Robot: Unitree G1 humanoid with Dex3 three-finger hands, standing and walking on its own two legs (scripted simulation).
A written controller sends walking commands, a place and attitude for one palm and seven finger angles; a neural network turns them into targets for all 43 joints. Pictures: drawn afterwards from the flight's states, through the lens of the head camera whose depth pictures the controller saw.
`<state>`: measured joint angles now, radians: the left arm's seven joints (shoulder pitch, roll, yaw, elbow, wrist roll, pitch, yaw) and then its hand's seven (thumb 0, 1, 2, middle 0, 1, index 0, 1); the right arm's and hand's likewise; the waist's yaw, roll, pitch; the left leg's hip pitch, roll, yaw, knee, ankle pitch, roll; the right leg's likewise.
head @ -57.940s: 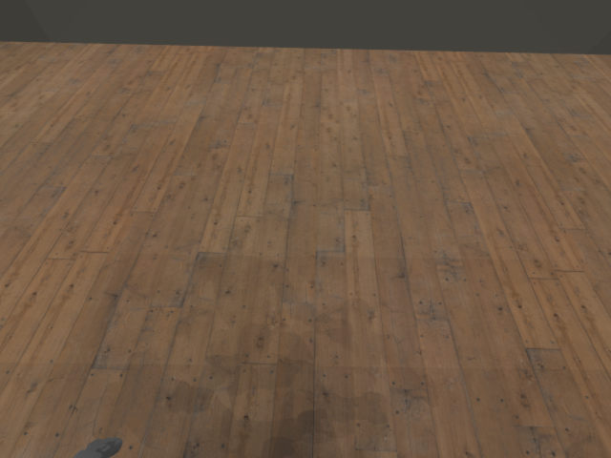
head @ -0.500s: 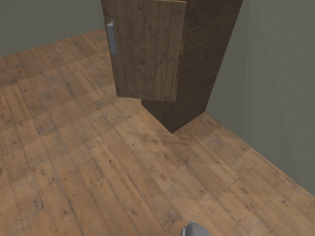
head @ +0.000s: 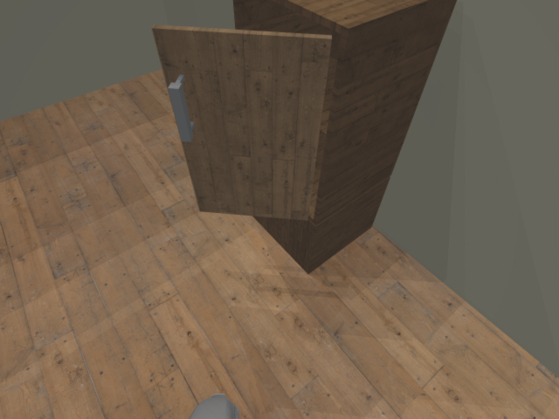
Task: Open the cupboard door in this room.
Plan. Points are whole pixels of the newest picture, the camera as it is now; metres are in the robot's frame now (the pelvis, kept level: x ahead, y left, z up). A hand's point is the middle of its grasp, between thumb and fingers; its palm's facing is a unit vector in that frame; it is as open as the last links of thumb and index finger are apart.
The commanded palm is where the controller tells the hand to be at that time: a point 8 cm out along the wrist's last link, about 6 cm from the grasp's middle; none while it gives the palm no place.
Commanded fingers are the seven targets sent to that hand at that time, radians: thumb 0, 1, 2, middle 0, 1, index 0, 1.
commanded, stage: take the last steps up to it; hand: left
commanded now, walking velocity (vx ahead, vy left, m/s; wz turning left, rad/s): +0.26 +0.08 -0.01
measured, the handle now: (184, 108) +0.76 +0.27 +0.01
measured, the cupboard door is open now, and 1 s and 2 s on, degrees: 46 46 46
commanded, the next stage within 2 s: come to a stop and stand still in 0.24 s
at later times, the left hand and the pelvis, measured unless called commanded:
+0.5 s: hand (147, 365) +0.23 +0.25 -0.18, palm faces -0.01 -0.98 -0.20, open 7.3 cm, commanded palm none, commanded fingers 0.00 0.90 0.90 -0.20 -0.30 -0.20 -0.30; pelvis +0.16 +0.07 -0.01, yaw -3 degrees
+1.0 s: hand (144, 365) +0.23 +0.26 -0.19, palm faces -0.07 -0.97 -0.22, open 7.4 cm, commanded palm none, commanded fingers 0.00 0.90 0.90 -0.20 -0.30 -0.20 -0.30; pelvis +0.16 +0.09 -0.02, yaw -4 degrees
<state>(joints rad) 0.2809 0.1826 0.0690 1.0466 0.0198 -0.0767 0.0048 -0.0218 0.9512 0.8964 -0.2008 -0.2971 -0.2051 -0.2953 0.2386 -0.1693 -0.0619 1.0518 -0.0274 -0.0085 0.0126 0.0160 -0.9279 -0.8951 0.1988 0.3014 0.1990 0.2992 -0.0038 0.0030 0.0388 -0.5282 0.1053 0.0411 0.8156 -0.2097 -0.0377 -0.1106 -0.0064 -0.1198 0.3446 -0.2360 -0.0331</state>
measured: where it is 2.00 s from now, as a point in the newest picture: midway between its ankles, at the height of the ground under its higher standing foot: outside the picture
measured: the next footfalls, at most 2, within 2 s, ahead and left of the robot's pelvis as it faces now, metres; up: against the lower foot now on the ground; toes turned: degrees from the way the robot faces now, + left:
left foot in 0.14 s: +0.20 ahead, +0.16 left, +0.00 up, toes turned +1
right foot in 0.52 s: +0.23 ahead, -0.05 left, +0.00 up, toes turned -7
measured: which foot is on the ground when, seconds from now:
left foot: up 0.00-0.12, down 0.14-1.00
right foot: down 0.00-0.16, up 0.18-0.50, down 0.52-1.00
